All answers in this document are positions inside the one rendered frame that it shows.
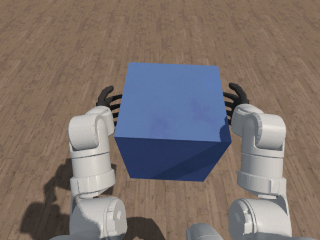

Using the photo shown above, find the carton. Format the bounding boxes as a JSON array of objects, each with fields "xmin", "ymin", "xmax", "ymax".
[{"xmin": 114, "ymin": 62, "xmax": 232, "ymax": 182}]

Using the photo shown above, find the left robot forearm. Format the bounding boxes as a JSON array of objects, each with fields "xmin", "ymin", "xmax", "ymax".
[{"xmin": 68, "ymin": 106, "xmax": 116, "ymax": 234}]

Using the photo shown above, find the right robot forearm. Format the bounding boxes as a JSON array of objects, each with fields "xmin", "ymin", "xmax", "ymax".
[{"xmin": 231, "ymin": 103, "xmax": 292, "ymax": 233}]

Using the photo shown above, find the robot left hand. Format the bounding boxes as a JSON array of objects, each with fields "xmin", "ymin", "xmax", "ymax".
[{"xmin": 96, "ymin": 85, "xmax": 122, "ymax": 127}]

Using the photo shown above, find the robot right thigh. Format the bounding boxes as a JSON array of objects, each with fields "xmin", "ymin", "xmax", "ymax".
[{"xmin": 186, "ymin": 223, "xmax": 224, "ymax": 240}]

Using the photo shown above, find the robot right hand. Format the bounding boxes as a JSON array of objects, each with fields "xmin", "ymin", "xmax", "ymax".
[{"xmin": 223, "ymin": 82, "xmax": 249, "ymax": 125}]

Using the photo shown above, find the left robot upper arm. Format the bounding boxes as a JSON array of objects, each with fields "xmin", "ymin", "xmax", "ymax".
[{"xmin": 49, "ymin": 196, "xmax": 128, "ymax": 240}]

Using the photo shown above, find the right robot upper arm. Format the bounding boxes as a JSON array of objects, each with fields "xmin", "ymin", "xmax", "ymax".
[{"xmin": 228, "ymin": 198, "xmax": 317, "ymax": 240}]

